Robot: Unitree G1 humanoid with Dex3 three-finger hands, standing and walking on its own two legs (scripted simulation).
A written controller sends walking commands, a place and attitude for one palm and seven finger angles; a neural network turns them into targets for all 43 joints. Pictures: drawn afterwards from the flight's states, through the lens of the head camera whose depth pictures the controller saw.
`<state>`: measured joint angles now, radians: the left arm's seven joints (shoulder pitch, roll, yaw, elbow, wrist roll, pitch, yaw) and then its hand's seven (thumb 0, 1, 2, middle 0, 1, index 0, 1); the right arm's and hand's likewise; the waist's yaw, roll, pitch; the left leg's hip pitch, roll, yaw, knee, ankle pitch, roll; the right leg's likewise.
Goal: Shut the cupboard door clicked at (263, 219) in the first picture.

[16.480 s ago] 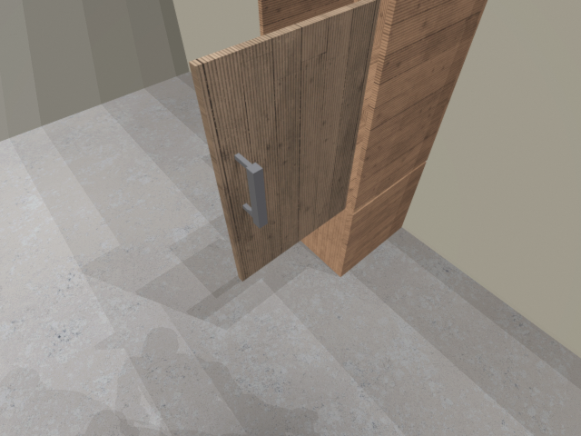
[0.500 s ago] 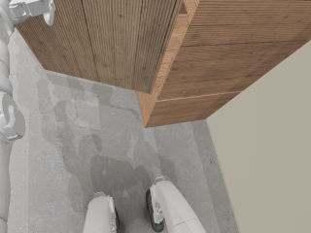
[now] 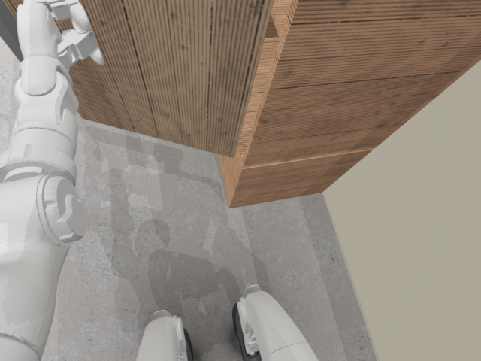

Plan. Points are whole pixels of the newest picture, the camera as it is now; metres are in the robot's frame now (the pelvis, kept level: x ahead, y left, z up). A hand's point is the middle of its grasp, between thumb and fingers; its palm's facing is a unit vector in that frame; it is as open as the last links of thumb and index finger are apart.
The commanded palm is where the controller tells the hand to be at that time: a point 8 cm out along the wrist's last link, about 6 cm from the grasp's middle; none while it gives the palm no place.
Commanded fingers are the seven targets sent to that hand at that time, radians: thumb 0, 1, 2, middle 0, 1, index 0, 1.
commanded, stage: pull the fist back off the door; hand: left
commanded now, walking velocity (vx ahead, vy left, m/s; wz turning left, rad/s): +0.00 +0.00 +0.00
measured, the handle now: (10, 10) +0.66 +0.22 +0.09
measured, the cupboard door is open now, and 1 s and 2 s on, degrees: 65 65 65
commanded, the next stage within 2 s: draw the hand back to the body in 0.46 s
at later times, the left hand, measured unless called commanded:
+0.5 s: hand (92, 88) +0.51 +0.11 +0.09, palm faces +0.01 -1.00 -0.02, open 3.1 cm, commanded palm +0.49 +0.16 +0.09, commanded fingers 0.00 0.90 0.90 -1.30 -1.50 -1.30 -1.50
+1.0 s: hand (26, 138) +0.40 +0.15 +0.15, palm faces +0.02 -1.00 -0.04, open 3.1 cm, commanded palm +0.36 +0.21 +0.16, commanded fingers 0.00 0.90 0.90 -1.25 -1.44 -1.25 -1.44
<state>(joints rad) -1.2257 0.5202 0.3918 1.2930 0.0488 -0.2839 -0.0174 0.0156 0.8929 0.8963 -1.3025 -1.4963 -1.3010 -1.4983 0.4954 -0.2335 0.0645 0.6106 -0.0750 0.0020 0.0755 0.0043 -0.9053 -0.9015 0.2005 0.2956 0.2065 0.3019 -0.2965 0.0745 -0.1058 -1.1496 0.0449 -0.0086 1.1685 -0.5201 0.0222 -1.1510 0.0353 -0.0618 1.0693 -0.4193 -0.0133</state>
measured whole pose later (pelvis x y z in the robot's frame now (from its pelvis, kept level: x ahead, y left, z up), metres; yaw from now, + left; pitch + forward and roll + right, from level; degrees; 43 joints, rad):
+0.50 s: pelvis +0.02 +0.00 +0.02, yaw +2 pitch +21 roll -2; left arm -0.86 0.26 0.23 1.10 -0.05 -0.44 -0.01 0.02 0.90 0.90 -1.31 -1.50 -1.30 -1.50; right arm 0.35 -0.26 -0.01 0.62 -0.04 0.03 0.05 0.01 -0.91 -0.90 0.20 0.30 0.20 0.30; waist -0.16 0.04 -0.13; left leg -0.93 0.01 0.00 1.07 -0.52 0.02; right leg -0.94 0.01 -0.05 1.01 -0.44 -0.01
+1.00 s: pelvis +0.01 -0.01 +0.06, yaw +2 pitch +10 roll -1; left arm -0.41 0.25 0.18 0.63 -0.18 -0.32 -0.13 0.02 0.90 0.90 -1.31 -1.50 -1.30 -1.50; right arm 0.37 -0.26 0.01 0.60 0.04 0.02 -0.02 0.01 -0.91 -0.90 0.20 0.30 0.20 0.30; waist -0.07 0.04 -0.09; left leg -0.58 0.02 0.02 0.82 -0.42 0.01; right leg -0.61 0.01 -0.03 0.79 -0.36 -0.02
